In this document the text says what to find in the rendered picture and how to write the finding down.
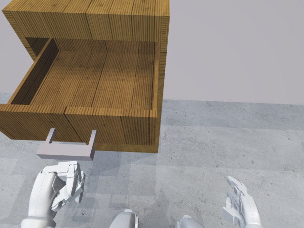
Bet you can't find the drawer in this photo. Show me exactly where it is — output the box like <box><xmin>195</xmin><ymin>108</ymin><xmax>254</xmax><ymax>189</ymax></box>
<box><xmin>0</xmin><ymin>38</ymin><xmax>159</xmax><ymax>146</ymax></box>

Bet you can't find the robot right thigh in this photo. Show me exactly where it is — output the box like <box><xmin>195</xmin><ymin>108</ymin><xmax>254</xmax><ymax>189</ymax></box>
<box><xmin>175</xmin><ymin>218</ymin><xmax>204</xmax><ymax>228</ymax></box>

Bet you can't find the robot left hand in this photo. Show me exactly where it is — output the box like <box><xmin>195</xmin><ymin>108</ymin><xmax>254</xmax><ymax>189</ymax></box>
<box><xmin>28</xmin><ymin>161</ymin><xmax>86</xmax><ymax>219</ymax></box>

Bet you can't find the cabinet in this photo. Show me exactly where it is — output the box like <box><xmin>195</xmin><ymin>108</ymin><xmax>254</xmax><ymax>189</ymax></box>
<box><xmin>2</xmin><ymin>0</ymin><xmax>170</xmax><ymax>153</ymax></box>

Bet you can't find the robot left forearm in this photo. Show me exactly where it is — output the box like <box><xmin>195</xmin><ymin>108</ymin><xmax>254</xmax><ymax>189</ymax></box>
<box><xmin>21</xmin><ymin>217</ymin><xmax>56</xmax><ymax>228</ymax></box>

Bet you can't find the robot right hand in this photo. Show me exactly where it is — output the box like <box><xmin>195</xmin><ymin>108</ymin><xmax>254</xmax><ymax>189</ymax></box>
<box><xmin>223</xmin><ymin>176</ymin><xmax>262</xmax><ymax>228</ymax></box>

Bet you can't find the robot left thigh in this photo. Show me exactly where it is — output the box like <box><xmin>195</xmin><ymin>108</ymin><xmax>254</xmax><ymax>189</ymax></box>
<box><xmin>109</xmin><ymin>212</ymin><xmax>139</xmax><ymax>228</ymax></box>

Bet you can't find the robot thigh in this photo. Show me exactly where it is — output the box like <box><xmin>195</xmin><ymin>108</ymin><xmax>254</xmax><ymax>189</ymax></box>
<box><xmin>175</xmin><ymin>218</ymin><xmax>204</xmax><ymax>228</ymax></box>
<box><xmin>109</xmin><ymin>212</ymin><xmax>139</xmax><ymax>228</ymax></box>

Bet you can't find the handle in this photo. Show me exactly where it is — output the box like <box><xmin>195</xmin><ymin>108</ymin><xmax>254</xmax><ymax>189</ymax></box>
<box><xmin>36</xmin><ymin>128</ymin><xmax>97</xmax><ymax>161</ymax></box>

